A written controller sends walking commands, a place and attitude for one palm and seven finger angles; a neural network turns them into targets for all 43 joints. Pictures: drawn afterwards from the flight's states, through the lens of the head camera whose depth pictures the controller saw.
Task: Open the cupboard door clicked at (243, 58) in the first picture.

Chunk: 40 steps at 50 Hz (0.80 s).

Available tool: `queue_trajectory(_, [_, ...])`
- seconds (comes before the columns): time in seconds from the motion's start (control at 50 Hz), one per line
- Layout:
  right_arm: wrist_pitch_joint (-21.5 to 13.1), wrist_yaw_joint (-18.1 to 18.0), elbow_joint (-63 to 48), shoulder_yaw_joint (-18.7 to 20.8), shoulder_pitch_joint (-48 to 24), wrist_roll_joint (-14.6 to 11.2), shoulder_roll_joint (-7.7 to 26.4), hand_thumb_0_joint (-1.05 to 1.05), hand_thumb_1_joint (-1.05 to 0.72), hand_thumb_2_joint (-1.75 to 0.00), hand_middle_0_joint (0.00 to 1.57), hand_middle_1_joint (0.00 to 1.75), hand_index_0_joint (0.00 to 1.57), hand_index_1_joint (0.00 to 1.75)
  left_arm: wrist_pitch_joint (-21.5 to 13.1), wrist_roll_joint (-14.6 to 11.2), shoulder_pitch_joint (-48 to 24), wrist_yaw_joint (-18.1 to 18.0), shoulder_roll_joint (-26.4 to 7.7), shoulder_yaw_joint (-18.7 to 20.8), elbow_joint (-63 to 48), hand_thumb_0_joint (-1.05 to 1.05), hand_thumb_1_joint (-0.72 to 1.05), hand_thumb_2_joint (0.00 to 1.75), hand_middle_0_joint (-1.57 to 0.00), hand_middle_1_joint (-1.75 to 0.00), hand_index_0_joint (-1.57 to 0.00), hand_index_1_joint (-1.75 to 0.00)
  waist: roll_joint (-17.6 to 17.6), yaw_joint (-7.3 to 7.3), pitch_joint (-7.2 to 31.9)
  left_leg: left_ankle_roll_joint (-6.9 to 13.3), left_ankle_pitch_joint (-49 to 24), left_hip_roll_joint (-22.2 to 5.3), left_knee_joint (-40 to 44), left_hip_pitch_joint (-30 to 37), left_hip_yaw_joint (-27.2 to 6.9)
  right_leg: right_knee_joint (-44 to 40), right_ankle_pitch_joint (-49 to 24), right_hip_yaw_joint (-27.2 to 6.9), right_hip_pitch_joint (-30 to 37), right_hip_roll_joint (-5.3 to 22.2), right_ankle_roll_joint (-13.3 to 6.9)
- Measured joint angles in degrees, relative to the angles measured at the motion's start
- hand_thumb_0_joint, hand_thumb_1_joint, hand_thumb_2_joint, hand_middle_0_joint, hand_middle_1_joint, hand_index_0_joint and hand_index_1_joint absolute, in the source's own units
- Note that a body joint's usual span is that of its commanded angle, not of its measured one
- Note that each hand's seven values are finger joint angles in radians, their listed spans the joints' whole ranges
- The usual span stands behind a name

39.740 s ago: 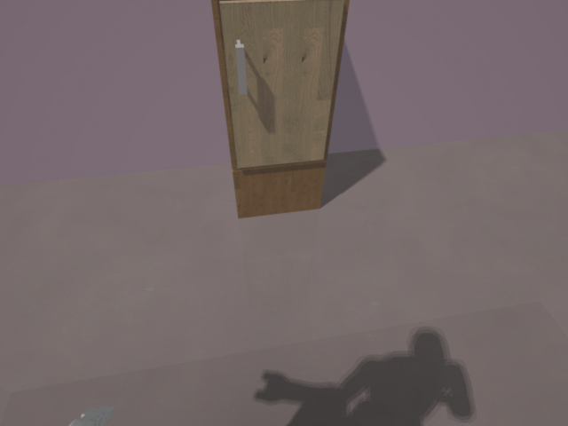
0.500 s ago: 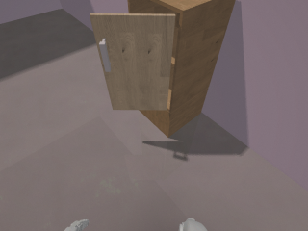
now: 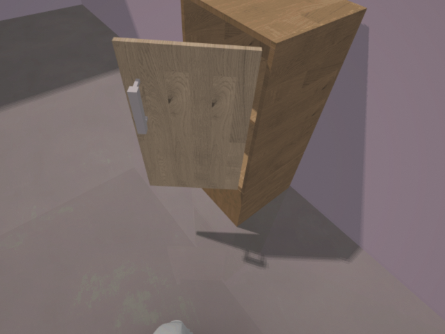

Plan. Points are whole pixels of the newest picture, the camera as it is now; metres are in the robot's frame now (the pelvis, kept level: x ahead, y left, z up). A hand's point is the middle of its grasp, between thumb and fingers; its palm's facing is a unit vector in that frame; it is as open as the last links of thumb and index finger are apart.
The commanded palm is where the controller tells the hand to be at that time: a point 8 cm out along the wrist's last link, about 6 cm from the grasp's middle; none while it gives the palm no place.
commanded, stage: take the last steps up to it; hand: left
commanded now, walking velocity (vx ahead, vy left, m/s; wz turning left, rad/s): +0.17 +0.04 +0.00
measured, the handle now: (140, 106) +0.65 +0.29 -0.02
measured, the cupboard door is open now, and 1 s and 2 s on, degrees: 49 49 49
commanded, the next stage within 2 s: come to a stop and stand still in 0.02 s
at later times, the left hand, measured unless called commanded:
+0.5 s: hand (129, 321) +0.16 +0.20 -0.17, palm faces +0.00 -0.98 -0.22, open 7.4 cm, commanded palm none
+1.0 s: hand out of the picture +0.07 +0.21 -0.18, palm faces +0.06 -0.98 -0.19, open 7.4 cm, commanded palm none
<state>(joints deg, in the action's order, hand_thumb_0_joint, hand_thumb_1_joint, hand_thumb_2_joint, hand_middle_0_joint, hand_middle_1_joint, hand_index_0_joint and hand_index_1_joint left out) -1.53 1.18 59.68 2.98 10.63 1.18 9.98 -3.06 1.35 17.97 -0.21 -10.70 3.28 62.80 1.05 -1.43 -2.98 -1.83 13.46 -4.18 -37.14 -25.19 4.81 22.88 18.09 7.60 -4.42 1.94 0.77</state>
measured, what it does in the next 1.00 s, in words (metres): steps on the spot: left foot, then right foot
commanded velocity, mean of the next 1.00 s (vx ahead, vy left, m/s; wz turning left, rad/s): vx -0.05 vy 0.00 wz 0.00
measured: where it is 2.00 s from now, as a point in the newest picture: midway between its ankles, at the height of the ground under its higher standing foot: outside the picture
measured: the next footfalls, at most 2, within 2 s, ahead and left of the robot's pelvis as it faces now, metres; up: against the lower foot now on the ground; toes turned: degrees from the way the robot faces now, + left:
left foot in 0.04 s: +0.14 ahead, +0.11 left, +0.00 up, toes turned +6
right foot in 0.54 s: +0.08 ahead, -0.11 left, +0.00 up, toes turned -4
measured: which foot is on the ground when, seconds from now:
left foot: up 0.00-0.02, down 0.04-0.56, up 0.58-0.92, down 0.94-1.00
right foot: down 0.00-0.04, up 0.06-0.52, down 0.54-1.00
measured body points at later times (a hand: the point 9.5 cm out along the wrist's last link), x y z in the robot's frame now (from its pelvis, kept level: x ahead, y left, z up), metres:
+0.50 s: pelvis +0.08 +0.01 +0.00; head +0.12 +0.02 +0.45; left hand +0.16 +0.25 -0.15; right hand +0.11 -0.23 -0.15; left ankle +0.10 +0.11 -0.74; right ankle +0.06 -0.12 -0.71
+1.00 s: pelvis +0.05 +0.02 +0.00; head +0.07 +0.04 +0.45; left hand +0.07 +0.26 -0.17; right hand +0.10 -0.23 -0.14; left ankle +0.04 +0.13 -0.74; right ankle +0.05 -0.12 -0.74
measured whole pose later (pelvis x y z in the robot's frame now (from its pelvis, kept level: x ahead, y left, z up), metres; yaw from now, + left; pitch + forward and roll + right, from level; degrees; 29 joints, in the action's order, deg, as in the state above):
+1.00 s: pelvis +0.05 +0.02 +0.00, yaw +0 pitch -1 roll +0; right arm 0.7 -0.6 60.1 1.9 11.5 1.3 9.9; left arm 1.9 0.9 13.3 -0.8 -11.8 2.6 61.1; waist 3.0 -1.9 -3.2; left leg 0.6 16.4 0.2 -28.4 -11.3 1.5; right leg 31.1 18.9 2.6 -13.8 3.5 1.1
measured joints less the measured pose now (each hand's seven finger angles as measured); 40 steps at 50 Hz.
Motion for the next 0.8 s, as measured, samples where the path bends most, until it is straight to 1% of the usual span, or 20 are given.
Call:
queue_trajectory(0.02, [-0.4, 0.0, -0.5, -0.1, -0.5, 0.1, 0.2, 0.01, -0.91, -0.9, 0.2, 0.3, 0.19, 0.29, 0.3, 0.0, 1.0, 0.1, 0.1, 0.0, 0.6, -0.01, 0.93, 0.9, -0.2, -0.29, -0.2, -0.3, 0.1, -0.31, 0.3, 0.2, -1.1, 0.6, 3.2, 1.8, 0.5, 1.6, 1.6, -0.2, 0.3, 0.4, 0.6])
queue_trajectory(0.04, [-1.1, 0.0, -1.0, -0.2, -0.9, 0.2, 0.5, 0.01, -0.91, -0.9, 0.2, 0.3, 0.19, 0.29, 0.7, -0.1, 2.0, 0.2, 0.2, -0.1, 1.0, 0.0, 0.93, 0.9, -0.2, -0.29, -0.2, -0.3, 0.2, -0.53, 0.6, 1.3, -2.9, 1.1, 5.6, 3.3, 0.8, 4.4, 3.7, -0.5, -0.1, 0.9, 1.0])
queue_trajectory(0.06, [-1.7, -0.2, -1.4, -0.2, -1.5, 0.4, 0.4, 0.01, -0.91, -0.9, 0.2, 0.3, 0.19, 0.29, 1.3, -0.2, 2.5, 0.3, 0.1, -0.1, 1.5, 0.0, 0.92, 0.9, -0.2, -0.29, -0.2, -0.3, 0.8, -0.56, 0.5, 3.2, -3.3, 1.7, 4.3, 3.3, 1.4, 9.5, 5.9, -0.9, -1.8, 1.9, 0.5])
queue_trajectory(0.08, [-2.0, -0.5, -2.0, -0.4, -2.0, 0.6, 0.2, 0.01, -0.91, -0.9, 0.2, 0.3, 0.2, 0.29, 1.9, -0.4, 2.4, 0.3, 0.0, -0.2, 1.8, 0.0, 0.92, 0.9, -0.2, -0.29, -0.2, -0.3, 1.3, -0.68, 0.3, 4.5, -2.1, 2.2, 2.6, 3.3, 2.0, 16.7, 8.6, -2.0, -4.5, 2.3, -0.1])
queue_trajectory(0.1, [-2.2, -0.8, -2.5, -0.6, -2.3, 0.6, -0.1, 0.01, -0.91, -0.9, 0.2, 0.3, 0.2, 0.29, 2.5, -0.3, 2.2, 0.2, 0.0, -0.3, 1.9, 0.0, 0.92, 0.9, -0.2, -0.29, -0.2, -0.3, 1.6, -0.78, -0.1, 5.3, -0.8, 2.4, 2.1, 3.9, 2.5, 24.3, 10.5, -3.1, -7.6, 2.2, -0.6])
queue_trajectory(0.14, [-2.3, -1.4, -3.0, -1.1, -2.1, 0.5, -0.7, 0.0, -0.91, -0.9, 0.2, 0.3, 0.2, 0.29, 3.0, -0.2, 0.9, 0.2, -0.1, -0.4, 1.8, 0.01, 0.91, 0.9, -0.2, -0.29, -0.2, -0.3, 1.8, -0.7, -0.3, 5.9, 0.1, 3.1, 3.7, 5.8, 3.1, 35.7, 9.9, -3.9, -13.6, 2.0, -1.0])
queue_trajectory(0.18, [-2.2, -2.0, -2.7, -1.8, -1.4, 0.4, -1.4, 0.0, -0.91, -0.9, 0.2, 0.3, 0.2, 0.29, 3.1, -0.2, -0.9, 0.1, -0.1, -0.4, 1.1, 0.01, 0.91, 0.9, -0.2, -0.29, -0.2, -0.3, 2.0, -0.67, -0.6, 5.7, -1.0, 3.9, 7.0, 8.0, 3.2, 39.4, 6.5, -4.2, -17.9, 2.2, -0.6])
queue_trajectory(0.24, [-1.8, -3.5, -1.6, -1.8, -0.8, -0.2, -1.5, -0.01, -0.94, -0.9, 0.2, 0.3, 0.2, 0.29, 3.3, -0.6, -3.4, -0.4, 0.4, -0.7, -0.7, 0.01, 0.91, 0.9, -0.2, -0.29, -0.2, -0.3, 1.9, -0.59, -0.8, 6.2, -2.6, 4.7, 11.5, 10.6, 3.1, 34.6, 2.9, -5.1, -20.6, 2.3, 0.6])
queue_trajectory(0.32, [0.1, -3.7, -0.1, -2.1, -0.5, -0.3, -1.2, -0.01, -0.95, -0.9, 0.2, 0.3, 0.2, 0.29, 4.6, -0.5, -6.2, -0.8, 0.5, -0.8, -2.7, 0.01, 0.91, 0.9, -0.2, -0.29, -0.2, -0.3, 1.5, 0.0, -0.9, 6.0, -2.4, 4.4, 12.7, 12.0, 2.6, 27.3, 2.7, -5.3, -20.0, 1.6, 1.3])
queue_trajectory(0.44, [2.1, -3.7, 0.2, -1.2, 0.1, 0.1, -1.1, 0.0, -0.92, -0.9, 0.2, 0.3, 0.2, 0.29, 6.6, -0.3, -8.9, -0.9, -0.5, -0.1, -5.1, 0.01, 0.91, 0.9, -0.2, -0.29, -0.2, -0.3, 0.2, 1.52, -1.5, 4.8, -0.9, 2.3, 10.6, 11.2, 2.2, 24.4, 6.5, -4.8, -17.2, -0.4, 0.7])
queue_trajectory(0.48, [2.4, -3.6, 0.2, -0.7, 0.3, 0.2, -0.7, 0.0, -0.92, -0.9, 0.2, 0.3, 0.2, 0.29, 6.6, -0.4, -9.7, -0.9, -0.7, -0.1, -5.8, 0.01, 0.91, 0.9, -0.2, -0.29, -0.2, -0.3, -0.8, 1.92, -1.8, 4.1, -0.7, 1.5, 9.8, 10.5, 2.1, 21.1, 5.7, -4.6, -15.1, -0.8, 0.3])
queue_trajectory(0.5, [2.6, -3.6, 0.2, -0.5, 0.5, 0.1, -0.3, 0.0, -0.92, -0.9, 0.2, 0.3, 0.2, 0.29, 6.4, -0.4, -9.9, -0.9, -0.7, -0.1, -6.2, 0.01, 0.91, 0.9, -0.2, -0.29, -0.2, -0.3, -1.2, 2.04, -2.0, 3.7, -0.5, 1.2, 9.3, 10.1, 2.0, 18.1, 3.9, -4.5, -13.6, -0.8, 0.2])
queue_trajectory(0.54, [3.0, -3.3, 0.2, -0.1, 1.2, -0.2, 0.2, 0.01, -0.91, -0.9, 0.2, 0.3, 0.2, 0.29, 5.6, -0.4, -9.8, -0.9, -1.1, -0.2, -6.9, 0.01, 0.91, 0.9, -0.2, -0.29, -0.2, -0.3, -1.4, 2.04, -1.8, 2.8, 0.3, 1.1, 7.3, 8.9, 2.2, 9.8, -4.0, -4.6, -9.7, -0.4, -0.1])
queue_trajectory(0.56, [3.2, -3.0, 0.2, 0.1, 1.5, -0.4, 0.3, 0.01, -0.91, -0.9, 0.2, 0.3, 0.2, 0.29, 5.0, -0.2, -9.5, -1.1, -1.4, -0.2, -7.1, 0.01, 0.91, 0.9, -0.2, -0.29, -0.2, -0.3, -1.1, 1.88, -1.4, 2.3, 1.0, 1.1, 5.7, 8.0, 2.5, 7.5, -2.3, -5.0, -8.7, -0.2, -0.3])
queue_trajectory(0.58, [3.6, -2.8, 0.3, 0.3, 1.3, -0.6, 0.8, 0.01, -0.91, -0.9, 0.2, 0.3, 0.2, 0.29, 4.5, -0.1, -9.6, -1.3, -1.2, -0.2, -6.8, 0.01, 0.91, 0.9, -0.2, -0.29, -0.2, -0.3, -1.6, 1.94, -1.7, 1.6, 4.9, 1.1, 2.9, 6.9, 1.7, 7.8, -0.2, -5.0, -8.8, -0.6, -0.8])
queue_trajectory(0.62, [4.7, -2.6, 0.3, 0.8, 1.2, -0.7, 1.8, 0.01, -0.91, -0.9, 0.2, 0.3, 0.2, 0.29, 4.1, -0.1, -9.7, -1.4, -0.6, -0.8, -6.3, 0.01, 0.91, 0.9, -0.2, -0.29, -0.2, -0.3, -2.6, 2.62, -2.1, 0.7, 12.5, 2.4, -5.1, 4.5, -1.5, 8.2, 0.6, -4.5, -8.8, -0.8, -1.5])
queue_trajectory(0.64, [5.1, -2.5, 0.4, 0.8, 1.1, -0.7, 2.1, 0.01, -0.91, -0.9, 0.2, 0.3, 0.2, 0.29, 4.0, -0.1, -9.6, -1.5, -0.3, -1.1, -6.2, 0.01, 0.91, 0.9, -0.2, -0.29, -0.2, -0.3, -2.8, 2.72, -2.2, 0.3, 14.0, 3.1, -8.9, 3.5, -2.4, 7.8, 0.0, -4.4, -8.5, -0.7, -1.6])
queue_trajectory(0.68, [5.6, -2.3, 0.8, 0.8, 0.9, -0.7, 2.4, 0.01, -0.91, -0.9, 0.2, 0.3, 0.2, 0.29, 3.7, -0.3, -9.3, -1.7, 0.3, -1.4, -5.9, 0.01, 0.91, 0.9, -0.2, -0.29, -0.2, -0.3, -2.5, 2.6, -2.3, -0.5, 14.5, 4.0, -14.5, 2.6, -3.3, 6.7, -1.1, -4.5, -7.9, -0.4, -1.8])
queue_trajectory(0.74, [5.7, -1.9, 1.1, 0.6, 0.9, -0.8, 2.5, 0.01, -0.91, -0.9, 0.2, 0.3, 0.2, 0.29, 3.5, -0.4, -8.6, -1.6, 0.9, -1.6, -5.7, 0.01, 0.9, 0.9, -0.2, -0.29, -0.2, -0.3, -1.7, 2.12, -2.1, -1.4, 13.0, 4.3, -16.4, 2.9, -3.8, 4.9, -2.3, -4.4, -7.1, 0.0, -1.9])
queue_trajectory(0.8, [5.6, -1.5, 0.9, 0.5, 0.7, -0.8, 2.3, 0.01, -0.91, -0.9, 0.2, 0.3, 0.2, 0.29, 3.3, -0.2, -7.8, -1.4, 1.1, -1.5, -5.5, 0.01, 0.9, 0.9, -0.2, -0.29, -0.21, -0.3, -0.7, 1.25, -1.8, -1.8, 12.1, 4.1, -12.9, 4.6, -3.8, 3.9, -3.2, -4.2, -7.0, 0.6, -1.7])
